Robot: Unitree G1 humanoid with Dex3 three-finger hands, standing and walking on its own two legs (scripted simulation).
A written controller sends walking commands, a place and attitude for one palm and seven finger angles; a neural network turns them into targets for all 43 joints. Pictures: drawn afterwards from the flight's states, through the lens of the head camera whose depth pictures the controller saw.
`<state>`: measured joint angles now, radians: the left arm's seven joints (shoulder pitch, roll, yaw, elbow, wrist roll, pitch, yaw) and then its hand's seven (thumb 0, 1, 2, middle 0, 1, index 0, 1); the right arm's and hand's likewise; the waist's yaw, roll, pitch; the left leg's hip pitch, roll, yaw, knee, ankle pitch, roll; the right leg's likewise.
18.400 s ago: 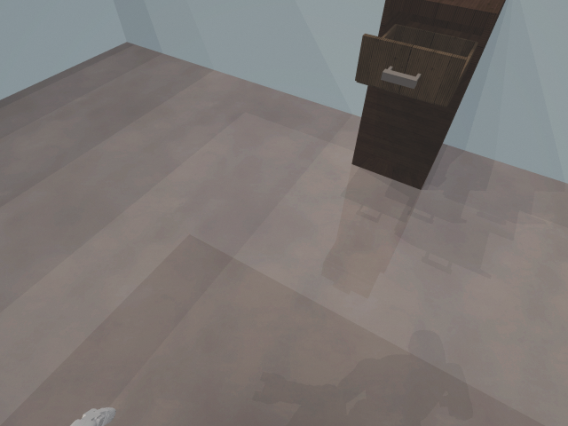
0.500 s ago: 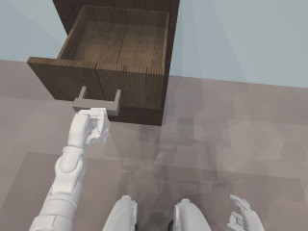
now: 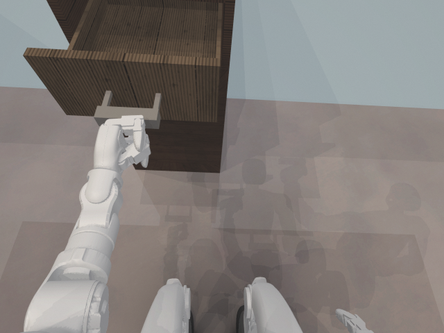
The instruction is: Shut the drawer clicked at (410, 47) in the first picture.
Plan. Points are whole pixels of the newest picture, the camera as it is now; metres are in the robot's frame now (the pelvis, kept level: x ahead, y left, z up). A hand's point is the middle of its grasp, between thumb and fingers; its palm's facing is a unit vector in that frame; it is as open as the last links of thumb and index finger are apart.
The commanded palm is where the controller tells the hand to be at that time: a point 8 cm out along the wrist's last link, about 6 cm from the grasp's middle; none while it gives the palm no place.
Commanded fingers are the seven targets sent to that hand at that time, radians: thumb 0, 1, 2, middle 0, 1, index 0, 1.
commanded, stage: push the drawer shut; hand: left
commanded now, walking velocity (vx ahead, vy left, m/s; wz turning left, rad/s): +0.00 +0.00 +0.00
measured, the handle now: (130, 107) +0.52 +0.17 +0.04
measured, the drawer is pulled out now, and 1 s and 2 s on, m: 0.18 0.07 0.00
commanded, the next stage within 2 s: pull the fist back off the drawer in 1.78 s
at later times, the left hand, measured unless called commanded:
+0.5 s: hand (153, 121) +0.49 +0.12 +0.03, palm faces -0.06 -1.00 -0.05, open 3.4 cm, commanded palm +0.48 +0.17 +0.04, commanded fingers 0.00 0.90 0.90 -1.40 -1.60 -1.40 -1.60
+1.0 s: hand (154, 98) +0.54 +0.12 +0.03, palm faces -0.06 -1.00 -0.05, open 3.4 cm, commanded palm +0.55 +0.16 +0.04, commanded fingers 0.00 0.90 0.90 -1.40 -1.60 -1.40 -1.60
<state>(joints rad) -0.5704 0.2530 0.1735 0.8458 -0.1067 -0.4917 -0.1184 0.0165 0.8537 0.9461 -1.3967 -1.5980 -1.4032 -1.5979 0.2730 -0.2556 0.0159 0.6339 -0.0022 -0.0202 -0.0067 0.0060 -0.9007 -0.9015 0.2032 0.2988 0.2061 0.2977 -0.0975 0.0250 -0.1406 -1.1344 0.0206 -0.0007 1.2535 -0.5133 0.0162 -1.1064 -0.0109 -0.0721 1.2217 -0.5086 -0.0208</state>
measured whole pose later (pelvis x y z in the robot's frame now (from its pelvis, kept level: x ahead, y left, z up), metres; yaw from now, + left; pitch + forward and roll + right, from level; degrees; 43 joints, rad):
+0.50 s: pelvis +0.00 +0.00 -0.01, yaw -1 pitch +25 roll -2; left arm -0.79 0.32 0.26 1.07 -0.08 -0.52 -0.13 0.05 0.89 0.95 -1.40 -1.60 -1.40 -1.60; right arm 0.30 -0.25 0.02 0.64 -0.03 0.03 0.02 0.00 -0.90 -0.90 0.20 0.30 0.21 0.30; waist -0.14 0.04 -0.14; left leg -1.19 0.03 0.00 1.27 -0.52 0.01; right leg -1.17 0.00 -0.07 1.24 -0.51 -0.02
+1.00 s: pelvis +0.00 +0.00 -0.02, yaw -2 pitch +29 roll -4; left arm -1.01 0.46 0.33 1.22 -0.03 -0.47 -0.14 0.06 0.84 0.93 -1.40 -1.60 -1.40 -1.60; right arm 0.33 -0.26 0.04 0.64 -0.05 0.04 0.03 0.00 -0.90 -0.90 0.20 0.30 0.21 0.30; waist -0.21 0.05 -0.12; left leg -1.30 0.05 -0.02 1.32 -0.53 0.01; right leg -1.26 0.02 -0.09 1.26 -0.50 -0.02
